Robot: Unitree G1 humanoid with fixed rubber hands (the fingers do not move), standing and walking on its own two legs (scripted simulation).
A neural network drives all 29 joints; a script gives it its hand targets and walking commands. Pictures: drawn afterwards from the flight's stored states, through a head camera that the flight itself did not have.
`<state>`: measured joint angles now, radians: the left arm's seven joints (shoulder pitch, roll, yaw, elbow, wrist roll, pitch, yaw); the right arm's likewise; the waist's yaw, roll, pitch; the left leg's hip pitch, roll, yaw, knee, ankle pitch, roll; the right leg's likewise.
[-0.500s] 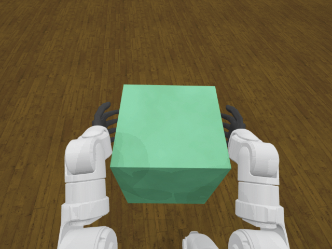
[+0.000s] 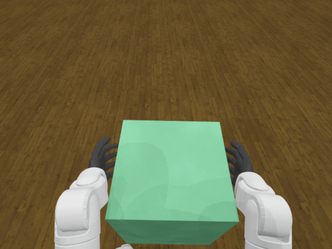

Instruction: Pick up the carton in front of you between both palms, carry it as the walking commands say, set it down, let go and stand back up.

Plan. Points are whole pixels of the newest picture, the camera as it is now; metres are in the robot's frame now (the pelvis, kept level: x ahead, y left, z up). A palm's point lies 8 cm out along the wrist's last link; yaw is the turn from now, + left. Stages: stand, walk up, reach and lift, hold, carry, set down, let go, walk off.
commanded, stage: carry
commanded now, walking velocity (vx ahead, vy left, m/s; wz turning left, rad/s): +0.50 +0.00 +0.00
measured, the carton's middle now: (169, 187) +0.25 +0.00 +0.03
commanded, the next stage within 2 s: none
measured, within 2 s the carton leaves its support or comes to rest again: neither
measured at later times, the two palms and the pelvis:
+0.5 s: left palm (110, 86) +0.56 +0.19 +0.10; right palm (205, 89) +0.54 -0.11 +0.10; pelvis +0.31 +0.05 +0.00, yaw -2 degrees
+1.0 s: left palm (137, 47) +0.86 +0.14 +0.08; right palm (206, 50) +0.86 -0.16 +0.07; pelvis +0.63 -0.01 +0.00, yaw +0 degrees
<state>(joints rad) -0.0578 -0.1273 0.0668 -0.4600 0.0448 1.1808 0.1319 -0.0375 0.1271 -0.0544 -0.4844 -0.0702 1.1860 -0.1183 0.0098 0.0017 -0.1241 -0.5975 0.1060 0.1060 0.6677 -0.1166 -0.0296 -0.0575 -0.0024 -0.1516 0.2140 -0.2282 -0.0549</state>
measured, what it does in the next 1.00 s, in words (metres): walks ahead: left foot, then right foot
